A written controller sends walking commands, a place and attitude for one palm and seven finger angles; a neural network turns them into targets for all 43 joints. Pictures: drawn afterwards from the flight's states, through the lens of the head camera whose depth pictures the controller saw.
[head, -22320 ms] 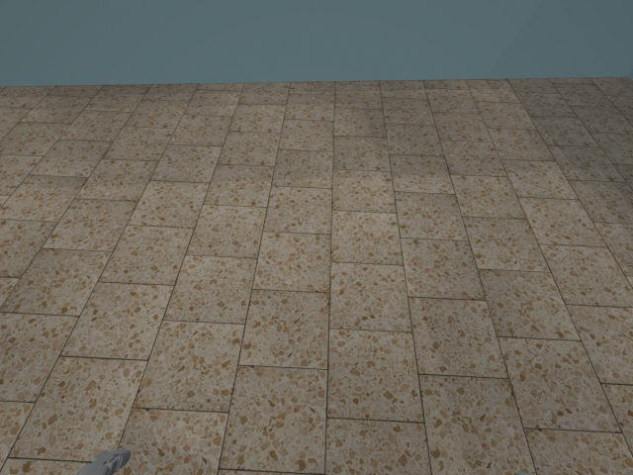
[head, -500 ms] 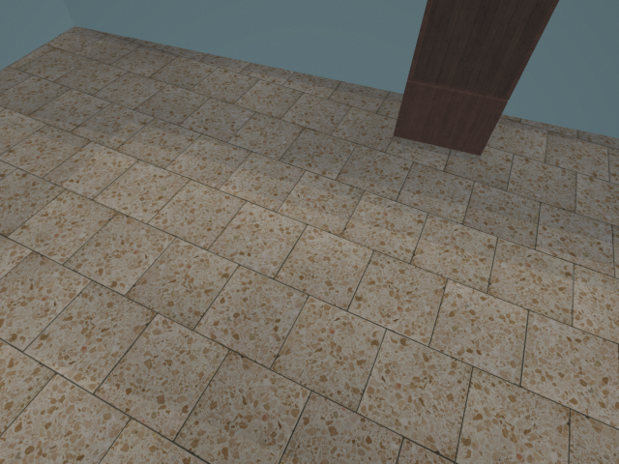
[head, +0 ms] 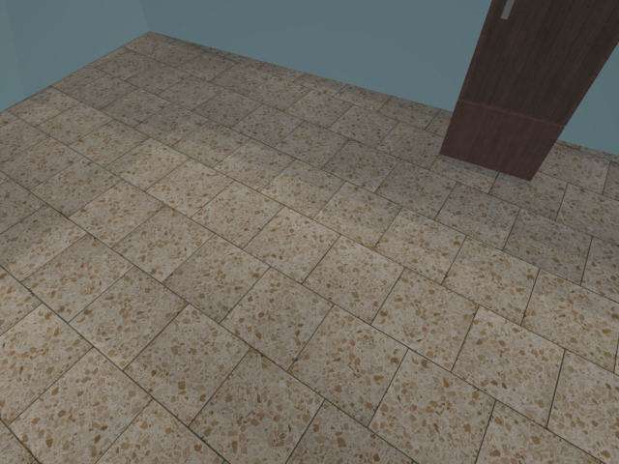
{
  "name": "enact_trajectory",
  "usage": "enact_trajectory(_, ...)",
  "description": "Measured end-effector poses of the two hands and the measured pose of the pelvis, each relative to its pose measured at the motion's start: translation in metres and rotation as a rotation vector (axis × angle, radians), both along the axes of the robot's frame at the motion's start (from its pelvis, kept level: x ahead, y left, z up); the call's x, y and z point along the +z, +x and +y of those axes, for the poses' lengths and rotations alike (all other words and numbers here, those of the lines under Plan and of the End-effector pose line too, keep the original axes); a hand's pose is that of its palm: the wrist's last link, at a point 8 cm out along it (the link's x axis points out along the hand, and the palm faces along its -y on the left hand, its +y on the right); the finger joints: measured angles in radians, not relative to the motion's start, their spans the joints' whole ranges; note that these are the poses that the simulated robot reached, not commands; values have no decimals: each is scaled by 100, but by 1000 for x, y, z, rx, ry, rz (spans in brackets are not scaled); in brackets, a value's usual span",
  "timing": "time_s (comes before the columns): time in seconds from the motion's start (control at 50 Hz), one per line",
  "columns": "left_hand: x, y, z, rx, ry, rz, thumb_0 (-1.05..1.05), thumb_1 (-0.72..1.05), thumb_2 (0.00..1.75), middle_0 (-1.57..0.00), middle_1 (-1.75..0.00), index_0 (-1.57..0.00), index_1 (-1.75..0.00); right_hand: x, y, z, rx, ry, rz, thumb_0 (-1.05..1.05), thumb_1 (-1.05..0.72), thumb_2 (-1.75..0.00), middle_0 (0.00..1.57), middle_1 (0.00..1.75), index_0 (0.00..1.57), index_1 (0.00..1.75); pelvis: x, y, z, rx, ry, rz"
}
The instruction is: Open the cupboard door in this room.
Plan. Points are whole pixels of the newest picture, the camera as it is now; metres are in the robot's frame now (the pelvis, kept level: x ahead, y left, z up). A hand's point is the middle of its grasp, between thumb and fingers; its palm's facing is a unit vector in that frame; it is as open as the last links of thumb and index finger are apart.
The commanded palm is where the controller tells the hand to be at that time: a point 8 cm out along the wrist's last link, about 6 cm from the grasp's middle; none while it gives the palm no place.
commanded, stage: stand and wait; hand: left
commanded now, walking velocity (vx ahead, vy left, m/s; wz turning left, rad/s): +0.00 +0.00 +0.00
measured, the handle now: out of the picture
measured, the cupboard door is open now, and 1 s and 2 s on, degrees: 0 0 0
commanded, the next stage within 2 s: turn or walk to find it in 0.20 s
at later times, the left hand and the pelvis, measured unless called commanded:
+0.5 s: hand out of the picture +0.03 +0.24 -0.17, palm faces -0.08 -0.96 -0.27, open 7.4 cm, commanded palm none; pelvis -0.01 +0.02 +0.00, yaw -7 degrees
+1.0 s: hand out of the picture +0.09 +0.18 -0.18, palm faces -0.10 -0.97 -0.20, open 7.4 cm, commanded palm none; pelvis +0.00 +0.00 +0.00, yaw -6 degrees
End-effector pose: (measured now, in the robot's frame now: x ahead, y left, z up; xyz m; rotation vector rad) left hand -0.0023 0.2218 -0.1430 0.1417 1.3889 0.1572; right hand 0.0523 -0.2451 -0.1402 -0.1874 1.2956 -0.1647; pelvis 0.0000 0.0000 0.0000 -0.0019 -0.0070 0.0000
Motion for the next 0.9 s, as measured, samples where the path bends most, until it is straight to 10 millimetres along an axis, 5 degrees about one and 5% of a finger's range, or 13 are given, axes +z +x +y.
enact_trajectory(0.16, -11, -17, 19, 32, -29, 54, 1, 90, 89, -21, -30, -20, -30, 14, -5, 11, 32, -48, 25, 1, -91, -90, 20, 30, 20, 30, 2, 2, 13, 2, -12, -18)
enact_trajectory(0.32, -1, 6, 57, -12, 37, 2, 1, 91, 89, -20, -30, -20, -30, 18, 4, 21, 13, -55, -47, 1, -90, -90, 20, 30, 20, 30, 5, 1, 26, -28, -12, -36)
enact_trajectory(0.44, 2, 22, 66, -72, 65, 18, 1, 91, 90, -20, -29, -20, -30, 5, -9, 32, -46, -13, -47, 1, -90, -90, 20, 30, 20, 30, 0, -4, 29, -91, 12, -24)
enact_trajectory(0.64, 8, 61, 25, -174, 102, -32, 1, 91, 90, -20, -29, -20, -30, -27, -61, 11, -175, 60, 58, 1, -90, -90, 20, 30, 20, 30, -11, 1, -1, -150, 13, -12)
enact_trajectory(0.78, 8, 77, -9, -188, 34, -92, 1, 90, 89, -20, -30, -20, -30, -9, -71, -16, -175, 17, 104, 1, -90, -90, 20, 30, 20, 30, -1, 2, -14, -135, 15, -15)
enact_trajectory(0.9, -1, 89, -4, -184, 7, -119, 1, 90, 89, -21, -30, -21, -30, 3, -64, -34, -158, -70, 65, 1, -91, -90, 20, 30, 20, 30, -3, 1, -9, -120, -20, -22)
